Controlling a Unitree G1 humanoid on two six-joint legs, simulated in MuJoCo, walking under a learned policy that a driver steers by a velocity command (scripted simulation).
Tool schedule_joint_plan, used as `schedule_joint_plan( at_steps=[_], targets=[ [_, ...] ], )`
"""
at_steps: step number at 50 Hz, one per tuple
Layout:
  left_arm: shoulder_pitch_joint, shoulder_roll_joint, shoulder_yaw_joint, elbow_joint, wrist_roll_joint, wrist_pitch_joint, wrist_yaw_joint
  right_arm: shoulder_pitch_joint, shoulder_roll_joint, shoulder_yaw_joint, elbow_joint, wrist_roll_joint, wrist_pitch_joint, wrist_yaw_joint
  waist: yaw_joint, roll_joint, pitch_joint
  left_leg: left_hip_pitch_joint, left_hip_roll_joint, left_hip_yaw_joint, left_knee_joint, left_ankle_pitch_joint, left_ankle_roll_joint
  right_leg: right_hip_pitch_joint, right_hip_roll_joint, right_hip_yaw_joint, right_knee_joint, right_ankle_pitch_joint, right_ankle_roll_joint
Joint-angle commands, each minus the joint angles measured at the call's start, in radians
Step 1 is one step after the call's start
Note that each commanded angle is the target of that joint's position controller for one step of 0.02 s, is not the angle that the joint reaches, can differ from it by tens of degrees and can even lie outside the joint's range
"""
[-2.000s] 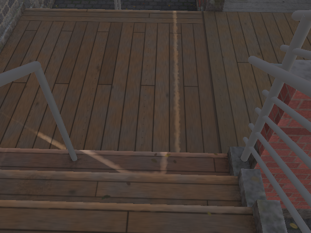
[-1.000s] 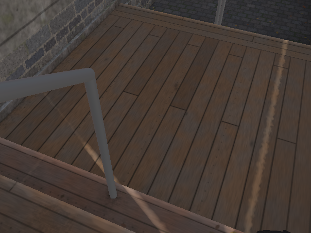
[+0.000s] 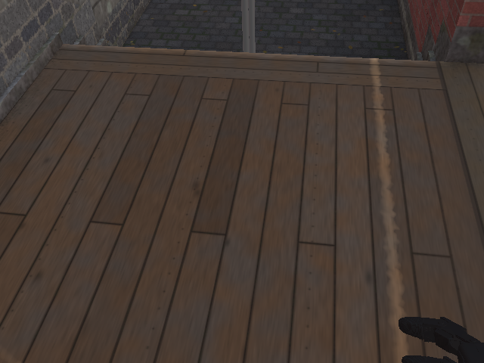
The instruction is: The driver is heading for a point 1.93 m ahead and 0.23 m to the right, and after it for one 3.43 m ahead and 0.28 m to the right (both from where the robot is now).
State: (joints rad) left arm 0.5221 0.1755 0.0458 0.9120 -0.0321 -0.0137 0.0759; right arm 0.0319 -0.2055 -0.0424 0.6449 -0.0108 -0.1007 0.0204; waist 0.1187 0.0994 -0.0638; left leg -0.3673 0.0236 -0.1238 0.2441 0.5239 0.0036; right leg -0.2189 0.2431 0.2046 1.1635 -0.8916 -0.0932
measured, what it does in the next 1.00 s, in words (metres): goes down, turning right: right foot, then left foot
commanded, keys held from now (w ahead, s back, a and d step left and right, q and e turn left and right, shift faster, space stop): e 0.46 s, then no key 0.54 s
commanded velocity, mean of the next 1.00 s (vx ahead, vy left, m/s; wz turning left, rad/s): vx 0.09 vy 0.00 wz -0.39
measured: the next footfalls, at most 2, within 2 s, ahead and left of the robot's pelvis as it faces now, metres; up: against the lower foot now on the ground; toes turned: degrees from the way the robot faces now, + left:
right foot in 0.56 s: +0.15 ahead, -0.18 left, +0.00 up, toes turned -20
left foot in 0.84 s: +0.19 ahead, +0.10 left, +0.00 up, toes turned -22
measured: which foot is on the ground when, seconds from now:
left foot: down 0.00-0.58, up 0.60-0.82, down 0.84-1.00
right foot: down 0.00-0.02, up 0.04-0.54, down 0.56-1.00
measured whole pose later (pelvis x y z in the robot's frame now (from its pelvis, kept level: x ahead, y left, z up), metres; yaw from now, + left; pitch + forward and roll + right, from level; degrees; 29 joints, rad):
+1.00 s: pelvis +0.16 -0.03 -0.08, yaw -20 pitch +2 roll +0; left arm 0.06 0.16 0.02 0.73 0.00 0.02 0.01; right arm 0.30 -0.16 -0.02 0.81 0.00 0.05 0.01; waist -0.04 -0.01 -0.03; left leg -0.25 0.00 -0.05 0.66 -0.44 -0.02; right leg -0.36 -0.04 0.01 0.69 -0.36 0.03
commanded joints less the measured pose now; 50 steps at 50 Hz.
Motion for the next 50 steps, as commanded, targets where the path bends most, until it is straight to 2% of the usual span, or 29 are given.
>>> schedule_joint_plan(
  at_steps=[1, 2, 3, 4, 5, 6, 8, 9, 11, 12, 13, 18, 22, 24, 26, 28, 29, 30, 31, 32, 33, 35, 37, 42, 43, 44, 45, 48, 50],
  targets=[
    [-0.035, 0.027, -0.003, -0.03, 0.026, 0.016, -0.025, 0.547, -0.105, -0.056, 0.13, 0.004, 0.007, 0.003, -0.238, -0.033, -0.092, 0.744, 0.212, -0.058, 0.12, 0.477, 0.044, -0.491, -0.039, 0.027, 0.578, 0.126, 0.039],
    [0.136, 0.03, -0.006, -0.055, -0.01, 0.015, -0.045, 0.54, -0.137, -0.036, 0.139, 0.001, 0.014, 0.012, -0.167, 0.198, -0.221, 1.067, 0.367, -0.131, 0.506, 0.76, 0.155, -0.813, -0.012, 0.065, 0.945, -0.125, 0.089],
    [0.127, 0.096, -0.008, -0.102, -0.025, -0.001, -0.059, 0.492, -0.129, -0.033, 0.12, 0.024, 0.03, 0.019, -0.174, 0.237, -0.307, 1.071, 0.401, -0.179, 0.507, 0.552, 0.215, -0.931, -0.113, 0.078, 0.921, -0.027, 0.113],
    [0.008, 0.112, -0.004, -0.137, -0.02, 0.002, -0.056, 0.46, -0.125, -0.028, 0.103, 0.007, 0.048, 0.013, -0.203, 0.141, -0.26, 0.924, 0.399, -0.167, 0.436, 0.354, 0.25, -0.951, -0.128, 0.031, 0.958, 0.022, 0.142],
    [-0.138, 0.104, -0.014, -0.237, -0.02, 0.009, -0.042, 0.366, -0.214, -0.047, 0.102, -0.015, 0.054, 0.004, -0.157, 0.047, -0.255, 0.726, 0.502, -0.334, 0.281, -0.044, 0.37, -0.938, -0.195, -0.06, 1.021, 0.165, 0.159],
    [-0.159, 0.126, 0.0, -0.236, -0.014, 0.041, -0.026, 0.277, -0.158, -0.025, 0.094, -0.002, 0.063, -0.005, -0.091, -0.079, -0.132, 0.441, 0.502, -0.372, 0.182, -0.222, 0.393, -0.864, -0.235, -0.051, 0.955, 0.27, 0.158],
    [-0.19, 0.155, 0.028, -0.233, -0.01, 0.078, -0.004, 0.244, -0.085, 0.006, 0.092, -0.027, 0.058, -0.016, -0.075, -0.092, 0.047, 0.107, 0.353, -0.197, 0.151, -0.236, 0.282, -0.777, -0.22, -0.026, 0.814, 0.522, 0.139],
    [-0.198, 0.143, 0.036, -0.257, 0.013, 0.075, -0.001, 0.205, -0.101, 0.008, 0.076, -0.011, 0.062, -0.035, -0.041, -0.085, 0.107, -0.021, 0.241, -0.042, 0.136, -0.237, 0.237, -0.704, -0.211, -0.031, 0.555, 0.681, 0.144],
    [-0.24, 0.126, 0.045, -0.281, 0.022, 0.045, -0.016, 0.219, -0.076, 0.02, 0.081, -0.012, 0.056, -0.065, -0.042, -0.048, 0.086, -0.087, 0.157, 0.088, 0.13, -0.155, 0.192, -0.548, -0.22, -0.067, 0.163, 0.919, 0.145],
    [-0.268, 0.068, 0.022, -0.299, 0.036, 0.033, -0.031, 0.23, -0.114, 0.005, 0.098, 0.001, 0.058, -0.079, -0.055, -0.006, 0.028, -0.012, 0.164, 0.11, 0.155, -0.078, 0.187, -0.522, -0.232, -0.112, 0.057, 0.994, 0.156],
    [-0.216, 0.042, 0.014, -0.27, 0.049, 0.021, -0.048, 0.268, -0.154, 0.006, 0.114, -0.017, 0.05, -0.09, -0.044, 0.021, -0.052, 0.046, 0.225, 0.05, 0.203, 0.053, 0.225, -0.48, -0.242, -0.077, 0.184, 1.088, 0.174],
    [-0.378, 0.115, 0.034, -0.372, 0.052, 0.068, -0.062, 0.305, -0.169, -0.004, 0.08, 0.009, 0.078, -0.067, -0.129, -0.032, 0.014, 0.251, 0.311, 0.012, 0.288, -0.054, 0.269, -0.684, -0.249, -0.032, 0.25, 0.86, 0.16],
    [-0.542, 0.079, 0.012, -0.45, 0.022, 0.075, -0.075, 0.391, -0.166, -0.021, 0.078, 0.008, 0.118, -0.085, -0.231, 0.046, 0.109, 0.389, 0.333, -0.019, 0.341, -0.181, 0.244, -0.878, -0.276, -0.021, 0.163, 0.644, 0.16],
    [-0.57, 0.076, 0.005, -0.466, 0.01, 0.062, -0.096, 0.352, -0.204, -0.034, 0.06, -0.001, 0.135, -0.095, -0.231, 0.053, 0.063, 0.331, 0.329, 0.023, 0.375, -0.192, 0.218, -0.725, -0.298, -0.101, 0.018, 0.636, 0.158],
    [-0.527, 0.075, 0.005, -0.444, -0.003, 0.052, -0.101, 0.276, -0.241, -0.044, 0.041, 0.015, 0.133, -0.087, -0.191, 0.058, 0.024, 0.147, 0.303, 0.103, 0.373, -0.21, 0.176, -0.417, -0.261, -0.21, -0.132, 0.626, 0.14],
    [-0.341, 0.093, 0.028, -0.367, -0.012, 0.042, -0.104, 0.185, -0.251, -0.046, 0.016, 0.021, 0.114, -0.065, -0.08, 0.01, -0.016, -0.06, 0.239, 0.237, 0.534, -0.236, 0.119, -0.034, -0.18, -0.297, -0.264, 0.8, 0.092],
    [-0.222, 0.143, 0.051, -0.319, -0.004, 0.029, -0.102, 0.168, -0.238, -0.046, 0.006, 0.024, 0.099, -0.059, -0.02, -0.066, -0.039, -0.112, 0.183, 0.288, 0.714, -0.256, 0.072, 0.112, -0.154, -0.29, -0.409, 0.96, 0.054],
    [-0.179, 0.292, 0.082, -0.3, 0.011, 0.013, -0.092, 0.194, -0.181, -0.031, -0.05, 0.018, 0.081, -0.052, -0.071, -0.382, -0.066, -0.388, 0.054, 0.239, 1.094, -0.962, -0.044, 0.288, -0.42, 0.177, -0.555, 1.594, -0.131],
    [-0.214, 0.213, 0.045, -0.291, 0.022, -0.001, -0.104, 0.206, -0.142, -0.017, -0.028, 0.021, 0.076, -0.042, -0.095, -0.363, -0.146, -0.41, 0.011, 0.025, 1.138, -1.208, -0.058, 0.244, -0.553, 0.323, -0.555, 1.885, -0.24],
    [-0.287, 0.187, 0.035, -0.273, 0.019, 0.001, -0.113, 0.223, -0.156, -0.024, -0.017, 0.04, 0.09, -0.042, -0.139, -0.271, -0.142, -0.399, 0.008, -0.047, 1.11, -1.207, -0.058, 0.193, -0.563, 0.266, -0.532, 1.81, -0.25],
    [-0.367, 0.199, 0.04, -0.27, 0.01, 0.007, -0.117, 0.217, -0.137, -0.018, -0.024, 0.049, 0.108, -0.051, -0.19, -0.26, -0.15, -0.362, 0.032, -0.032, 1.027, -1.198, -0.054, 0.102, -0.543, 0.265, -0.529, 1.612, -0.226],
    [-0.517, 0.146, 0.025, -0.314, 0.02, 0.01, -0.113, 0.258, -0.162, -0.035, 0.045, 0.026, 0.153, -0.071, -0.219, -0.182, -0.109, -0.195, 0.021, 0.017, 0.972, -1.036, -0.058, -0.119, -0.508, 0.144, -0.504, 1.578, -0.193],
    [-0.573, 0.13, 0.008, -0.312, 0.046, 0.004, -0.1, 0.352, -0.126, -0.03, 0.105, 0.008, 0.165, -0.051, -0.252, -0.181, -0.167, -0.038, 0.008, 0.022, 0.988, -0.88, -0.046, -0.213, -0.518, 0.085, -0.503, 1.488, -0.187],
    [-0.593, 0.071, -0.013, -0.264, 0.022, 0.006, -0.071, 0.372, -0.044, -0.006, 0.112, -0.004, 0.153, -0.018, -0.273, -0.224, -0.165, 0.19, -0.011, 0.126, 0.552, -0.669, -0.014, -0.188, -0.417, -0.125, -0.451, 1.358, -0.059],
    [-0.514, 0.057, -0.011, -0.264, 0.03, 0.008, -0.063, 0.32, -0.084, -0.013, 0.107, 0.002, 0.142, -0.017, -0.192, -0.126, -0.137, 0.164, 0.0, 0.076, 0.418, -0.267, 0.004, -0.117, -0.322, -0.209, -0.407, 1.197, 0.007],
    [-0.391, 0.063, -0.005, -0.263, 0.036, 0.014, -0.061, 0.197, -0.121, -0.015, 0.078, 0.014, 0.132, -0.018, -0.065, -0.035, -0.097, 0.033, 0.038, -0.071, 0.356, -0.289, 0.048, -0.015, -0.293, -0.19, -0.418, 1.013, 0.056],
    [-0.382, 0.099, 0.005, -0.238, 0.032, 0.017, -0.057, 0.139, -0.117, -0.014, 0.056, 0.013, 0.126, -0.014, -0.062, -0.032, -0.06, 0.008, 0.063, -0.085, 0.312, -0.318, 0.051, 0.013, -0.312, -0.163, -0.439, 0.99, 0.062],
    [-0.412, 0.087, 0.007, -0.221, 0.033, 0.03, -0.05, 0.207, -0.101, -0.015, 0.082, 0.016, 0.125, -0.01, -0.101, -0.106, -0.02, 0.035, 0.066, -0.072, 0.249, -0.412, 0.037, 0.033, -0.327, -0.133, -0.502, 0.973, 0.046],
    [-0.418, 0.078, 0.004, -0.209, 0.034, 0.03, -0.063, 0.229, -0.087, -0.016, 0.1, 0.016, 0.13, -0.021, -0.112, -0.063, 0.0, 0.065, 0.061, -0.051, 0.222, -0.512, 0.039, 0.037, -0.33, -0.13, -0.573, 0.942, 0.046]
  ],
)
Velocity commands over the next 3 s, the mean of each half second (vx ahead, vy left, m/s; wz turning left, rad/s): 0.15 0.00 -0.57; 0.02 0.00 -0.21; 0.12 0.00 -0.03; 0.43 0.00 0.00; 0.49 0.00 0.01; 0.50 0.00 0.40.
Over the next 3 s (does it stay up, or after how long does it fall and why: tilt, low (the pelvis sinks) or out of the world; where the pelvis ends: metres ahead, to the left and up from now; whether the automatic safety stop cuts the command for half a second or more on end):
stays up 0.91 -0.28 -0.24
